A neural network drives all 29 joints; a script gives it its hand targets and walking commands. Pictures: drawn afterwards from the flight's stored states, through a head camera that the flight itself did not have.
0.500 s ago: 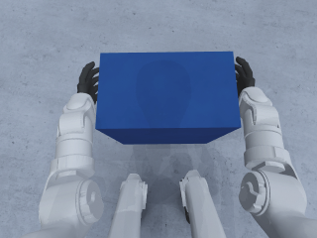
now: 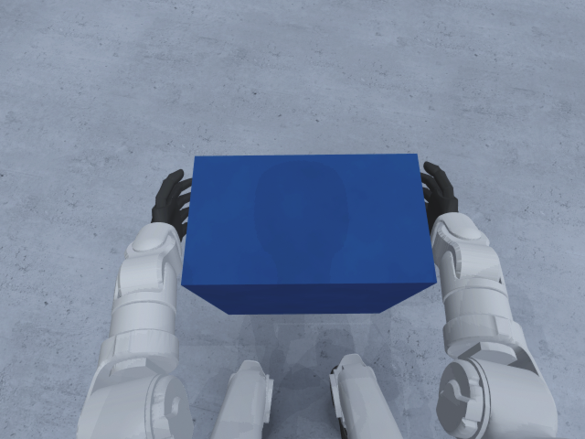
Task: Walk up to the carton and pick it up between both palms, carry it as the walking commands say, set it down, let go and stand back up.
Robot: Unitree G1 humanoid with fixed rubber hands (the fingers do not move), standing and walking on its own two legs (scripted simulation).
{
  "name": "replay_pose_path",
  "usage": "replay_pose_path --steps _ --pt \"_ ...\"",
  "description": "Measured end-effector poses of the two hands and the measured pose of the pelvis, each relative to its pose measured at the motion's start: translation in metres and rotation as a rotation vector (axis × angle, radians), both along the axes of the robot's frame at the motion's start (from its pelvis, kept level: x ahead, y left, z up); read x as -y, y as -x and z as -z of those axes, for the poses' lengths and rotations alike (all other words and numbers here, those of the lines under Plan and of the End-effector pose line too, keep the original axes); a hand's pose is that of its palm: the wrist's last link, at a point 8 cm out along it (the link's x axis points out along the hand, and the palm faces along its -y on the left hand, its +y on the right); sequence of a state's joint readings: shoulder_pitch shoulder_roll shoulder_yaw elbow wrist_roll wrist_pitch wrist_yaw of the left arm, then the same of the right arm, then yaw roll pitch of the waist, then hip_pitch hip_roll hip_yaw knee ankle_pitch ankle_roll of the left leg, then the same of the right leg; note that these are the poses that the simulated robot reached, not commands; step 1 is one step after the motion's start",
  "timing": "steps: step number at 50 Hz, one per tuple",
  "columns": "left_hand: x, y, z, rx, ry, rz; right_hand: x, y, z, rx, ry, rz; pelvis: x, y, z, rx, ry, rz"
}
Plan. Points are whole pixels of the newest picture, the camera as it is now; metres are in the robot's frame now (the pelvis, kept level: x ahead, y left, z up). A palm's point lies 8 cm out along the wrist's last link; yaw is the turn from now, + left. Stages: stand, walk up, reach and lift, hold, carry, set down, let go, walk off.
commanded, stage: reach and lift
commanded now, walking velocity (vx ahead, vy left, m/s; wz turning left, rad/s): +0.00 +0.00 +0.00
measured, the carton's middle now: (304, 249) +0.40 -0.01 -0.13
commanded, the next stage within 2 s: none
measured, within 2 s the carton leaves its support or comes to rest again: neither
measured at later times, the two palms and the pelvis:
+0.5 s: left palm (144, 223) +0.40 +0.18 +0.02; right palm (468, 212) +0.40 -0.20 +0.02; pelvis +0.03 +0.00 +0.07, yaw +0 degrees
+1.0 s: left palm (110, 219) +0.38 +0.19 +0.09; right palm (503, 208) +0.38 -0.19 +0.09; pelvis +0.05 +0.00 +0.11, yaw +0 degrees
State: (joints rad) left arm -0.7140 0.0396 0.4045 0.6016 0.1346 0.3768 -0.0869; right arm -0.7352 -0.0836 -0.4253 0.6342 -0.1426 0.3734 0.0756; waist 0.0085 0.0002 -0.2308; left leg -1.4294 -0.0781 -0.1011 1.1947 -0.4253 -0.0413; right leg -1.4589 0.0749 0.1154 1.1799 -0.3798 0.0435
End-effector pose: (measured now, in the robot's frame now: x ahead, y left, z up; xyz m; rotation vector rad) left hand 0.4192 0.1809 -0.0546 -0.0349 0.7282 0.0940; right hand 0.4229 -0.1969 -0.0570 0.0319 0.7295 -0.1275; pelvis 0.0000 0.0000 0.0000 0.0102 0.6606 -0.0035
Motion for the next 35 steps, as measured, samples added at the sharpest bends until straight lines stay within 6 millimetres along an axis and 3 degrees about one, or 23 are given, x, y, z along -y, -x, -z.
replay_pose_path --steps 35 --pt "-0.003 0.029 -0.103 -0.011 -0.007 0.019 -0.001 0.03 -0.104 -0.012 0.014 -0.014 -0.001 -0.035 -0.089 0.202 0.005 -0.003"
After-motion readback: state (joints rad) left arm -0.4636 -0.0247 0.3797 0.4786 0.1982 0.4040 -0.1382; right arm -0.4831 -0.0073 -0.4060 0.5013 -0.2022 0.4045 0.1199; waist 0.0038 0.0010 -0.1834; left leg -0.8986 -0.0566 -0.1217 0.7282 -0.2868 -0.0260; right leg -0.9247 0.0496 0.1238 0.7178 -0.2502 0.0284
